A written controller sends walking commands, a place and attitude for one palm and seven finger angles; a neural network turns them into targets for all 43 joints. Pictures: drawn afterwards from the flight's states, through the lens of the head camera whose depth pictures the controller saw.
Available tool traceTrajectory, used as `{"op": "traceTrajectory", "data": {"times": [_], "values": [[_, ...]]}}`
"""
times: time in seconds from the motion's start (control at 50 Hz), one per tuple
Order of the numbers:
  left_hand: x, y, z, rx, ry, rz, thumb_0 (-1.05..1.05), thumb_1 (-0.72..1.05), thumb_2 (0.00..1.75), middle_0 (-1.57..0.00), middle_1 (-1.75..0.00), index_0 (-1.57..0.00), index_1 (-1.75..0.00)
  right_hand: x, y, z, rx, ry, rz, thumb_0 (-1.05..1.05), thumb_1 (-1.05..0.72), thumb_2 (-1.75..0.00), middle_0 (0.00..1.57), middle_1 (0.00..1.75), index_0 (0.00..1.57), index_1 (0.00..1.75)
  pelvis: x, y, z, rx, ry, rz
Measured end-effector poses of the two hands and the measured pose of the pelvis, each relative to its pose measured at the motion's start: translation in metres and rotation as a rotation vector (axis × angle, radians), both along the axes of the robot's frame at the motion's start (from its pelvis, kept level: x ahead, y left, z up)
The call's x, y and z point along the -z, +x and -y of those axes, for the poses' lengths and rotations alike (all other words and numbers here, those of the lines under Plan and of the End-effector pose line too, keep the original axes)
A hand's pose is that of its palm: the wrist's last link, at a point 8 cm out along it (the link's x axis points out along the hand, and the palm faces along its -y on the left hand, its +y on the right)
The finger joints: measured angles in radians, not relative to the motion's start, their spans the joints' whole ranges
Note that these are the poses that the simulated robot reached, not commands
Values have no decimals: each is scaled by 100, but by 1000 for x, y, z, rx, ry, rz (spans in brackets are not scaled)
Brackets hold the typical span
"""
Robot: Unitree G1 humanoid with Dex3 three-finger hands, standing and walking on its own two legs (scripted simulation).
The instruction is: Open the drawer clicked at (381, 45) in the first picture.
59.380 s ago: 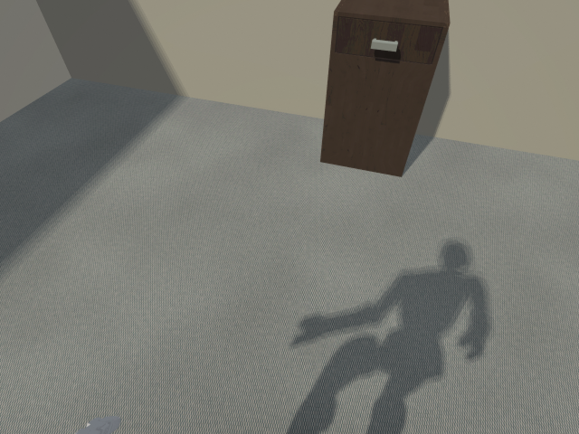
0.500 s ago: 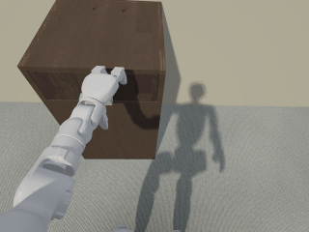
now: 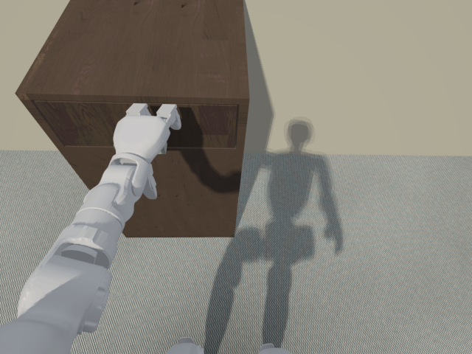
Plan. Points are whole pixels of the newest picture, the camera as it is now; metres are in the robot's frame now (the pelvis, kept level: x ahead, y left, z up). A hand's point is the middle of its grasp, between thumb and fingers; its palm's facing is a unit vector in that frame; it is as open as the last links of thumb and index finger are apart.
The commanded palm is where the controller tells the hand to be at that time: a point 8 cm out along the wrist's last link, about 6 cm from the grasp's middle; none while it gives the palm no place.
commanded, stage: lower the fingers behind the handle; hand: left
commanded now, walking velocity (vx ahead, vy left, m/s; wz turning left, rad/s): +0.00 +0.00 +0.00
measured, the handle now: (142, 137) +0.56 +0.18 -0.03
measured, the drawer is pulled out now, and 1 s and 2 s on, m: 0.00 0.00 0.00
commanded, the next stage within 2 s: lift the fingers back up to retry in 1.38 s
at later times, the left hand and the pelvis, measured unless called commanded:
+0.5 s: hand (142, 164) +0.47 +0.16 -0.01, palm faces -0.02 -0.08 -1.00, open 13.8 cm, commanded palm +0.46 +0.18 +0.03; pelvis -0.01 +0.00 -0.01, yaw -1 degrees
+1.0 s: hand (133, 161) +0.48 +0.18 -0.01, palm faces -0.04 -0.01 -1.00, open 13.9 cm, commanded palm +0.45 +0.18 +0.00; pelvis -0.03 +0.01 -0.03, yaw -2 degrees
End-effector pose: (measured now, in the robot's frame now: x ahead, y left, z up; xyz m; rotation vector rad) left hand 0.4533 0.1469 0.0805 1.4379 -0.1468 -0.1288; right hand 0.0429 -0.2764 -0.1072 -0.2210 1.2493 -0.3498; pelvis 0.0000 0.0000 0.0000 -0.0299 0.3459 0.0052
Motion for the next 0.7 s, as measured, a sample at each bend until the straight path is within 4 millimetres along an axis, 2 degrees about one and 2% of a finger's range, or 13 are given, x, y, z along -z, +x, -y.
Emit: {"op": "traceTrajectory", "data": {"times": [0.06,0.14,0.18,0.22,0.28,0.34,0.44,0.58,0.7], "values": [[15,6,-10,-108,42,50,0,-48,30,-32,-120,-32,-120,10,-5,-2,7,19,-3,1,-91,-90,20,30,20,30,7,-5,-1,21,4,-34],[33,1,-40,-269,159,12,0,-48,30,-32,-120,-32,-120,22,-19,-13,24,74,-53,1,-91,-90,20,30,20,30,9,-7,-1,33,7,-47],[36,-3,-54,-327,175,-43,0,-48,30,-32,-120,-32,-120,23,-28,-19,36,98,-83,1,-91,-90,20,30,20,30,6,-7,-1,31,6,-39],[31,-5,-59,-342,149,-81,0,-48,30,-32,-120,-30,-120,21,-35,-24,44,108,-108,1,-91,-90,20,30,20,30,3,-5,0,24,5,-27],[21,-4,-56,-292,116,-127,0,-48,30,-32,-120,-30,-120,14,-43,-26,50,97,-124,1,-91,-90,21,30,20,30,-2,-1,1,9,1,-8],[16,0,-44,-198,109,-139,0,-48,30,-32,-120,-31,-120,9,-47,-23,53,69,-124,1,-91,-90,21,30,20,30,-2,0,1,0,-5,-2],[29,3,-24,-90,63,-113,0,-48,30,-32,-120,-31,-120,9,-51,-13,63,27,-111,1,-91,-90,21,30,20,30,6,-3,-3,12,-10,-27],[42,-1,-29,-129,88,40,0,-48,30,-32,-126,-32,-120,25,-52,-11,37,32,-121,1,-91,-90,20,30,20,30,21,-12,-6,23,-8,-73],[43,5,-29,-226,133,38,0,-48,30,-30,-125,-32,-124,30,-53,-20,35,65,-117,1,-91,-90,20,30,20,30,22,-20,-6,16,-10,-76]]}}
